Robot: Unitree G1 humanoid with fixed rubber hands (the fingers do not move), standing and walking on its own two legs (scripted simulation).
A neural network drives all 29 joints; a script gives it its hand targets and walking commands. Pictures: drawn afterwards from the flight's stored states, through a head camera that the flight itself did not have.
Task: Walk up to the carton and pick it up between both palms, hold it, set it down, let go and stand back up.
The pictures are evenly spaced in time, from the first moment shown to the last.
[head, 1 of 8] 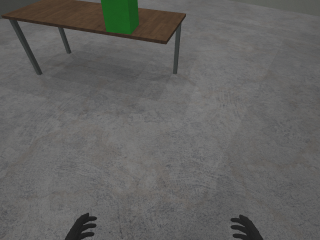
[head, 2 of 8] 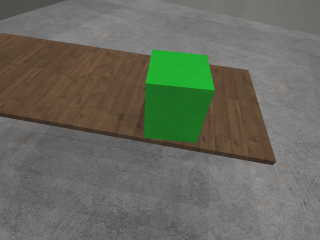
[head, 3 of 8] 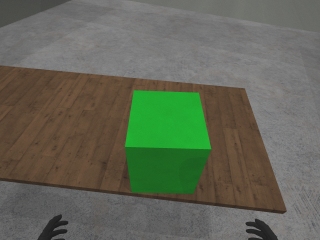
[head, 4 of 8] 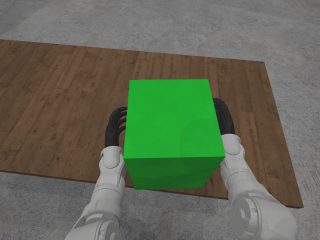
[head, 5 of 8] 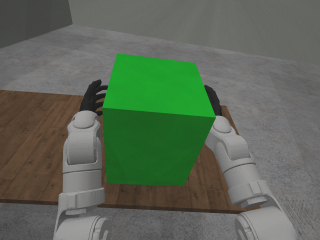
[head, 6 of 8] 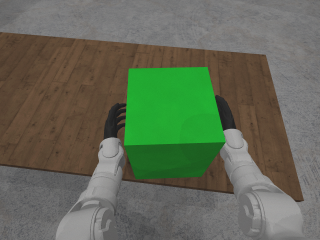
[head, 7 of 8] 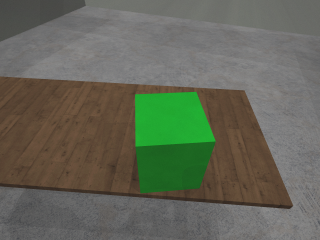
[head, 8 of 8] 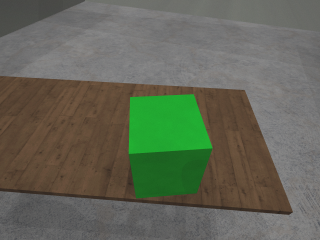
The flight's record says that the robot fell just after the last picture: no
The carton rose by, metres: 0.20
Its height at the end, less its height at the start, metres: +0.00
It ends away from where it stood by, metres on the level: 0.01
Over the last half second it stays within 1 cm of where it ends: yes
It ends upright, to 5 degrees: yes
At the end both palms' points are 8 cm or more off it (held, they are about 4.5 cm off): yes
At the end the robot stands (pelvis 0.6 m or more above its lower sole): yes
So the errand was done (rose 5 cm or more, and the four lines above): yes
